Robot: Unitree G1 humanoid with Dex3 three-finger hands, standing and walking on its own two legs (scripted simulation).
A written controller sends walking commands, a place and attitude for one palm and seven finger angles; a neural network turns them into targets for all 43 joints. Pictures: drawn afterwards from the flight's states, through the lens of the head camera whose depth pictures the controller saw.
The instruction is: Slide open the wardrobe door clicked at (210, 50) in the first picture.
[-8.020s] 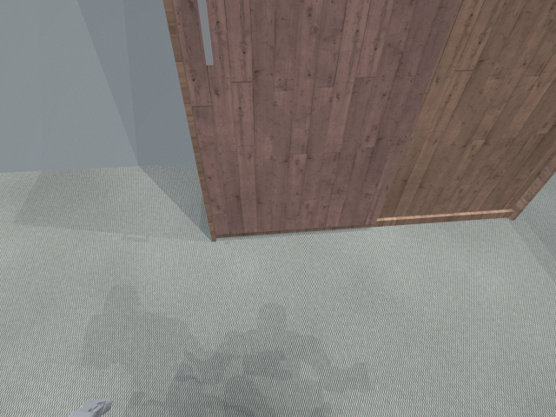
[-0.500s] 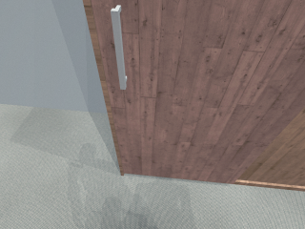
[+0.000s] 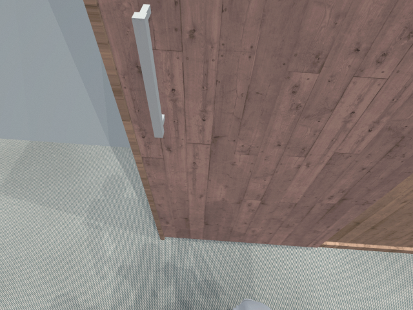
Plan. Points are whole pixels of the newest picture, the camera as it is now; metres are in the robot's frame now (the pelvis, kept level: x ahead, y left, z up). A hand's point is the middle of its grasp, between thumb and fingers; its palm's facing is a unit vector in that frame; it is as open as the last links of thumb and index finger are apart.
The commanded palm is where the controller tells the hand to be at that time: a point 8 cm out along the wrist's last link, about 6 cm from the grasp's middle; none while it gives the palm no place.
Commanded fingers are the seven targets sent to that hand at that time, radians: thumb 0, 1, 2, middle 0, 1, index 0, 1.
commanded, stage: come to a stop and stand still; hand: left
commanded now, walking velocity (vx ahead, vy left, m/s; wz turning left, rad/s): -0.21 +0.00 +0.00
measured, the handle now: (153, 81) +0.47 +0.12 +0.19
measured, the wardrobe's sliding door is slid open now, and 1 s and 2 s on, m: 0.00 0.00 0.00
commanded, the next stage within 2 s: look again from close up in 1.34 s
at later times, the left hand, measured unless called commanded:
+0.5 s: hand out of the picture +0.03 +0.21 -0.19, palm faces +0.12 -0.98 -0.18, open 7.3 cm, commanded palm none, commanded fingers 0.00 0.90 0.90 -0.20 -0.30 -0.20 -0.30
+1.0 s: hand out of the picture -0.07 +0.15 -0.18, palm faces +0.06 -0.99 -0.16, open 7.4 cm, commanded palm none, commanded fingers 0.00 0.90 0.90 -0.20 -0.30 -0.20 -0.30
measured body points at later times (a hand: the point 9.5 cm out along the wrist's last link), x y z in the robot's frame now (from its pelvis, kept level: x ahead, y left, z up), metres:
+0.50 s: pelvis -0.02 +0.02 -0.01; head -0.02 +0.05 +0.44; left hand +0.02 +0.26 -0.17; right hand +0.05 -0.21 -0.14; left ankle +0.00 +0.10 -0.74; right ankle -0.01 -0.12 -0.70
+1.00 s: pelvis -0.04 +0.00 -0.01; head -0.04 -0.01 +0.44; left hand -0.07 +0.20 -0.17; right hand -0.03 -0.22 -0.17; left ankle +0.00 +0.10 -0.74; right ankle -0.05 -0.11 -0.74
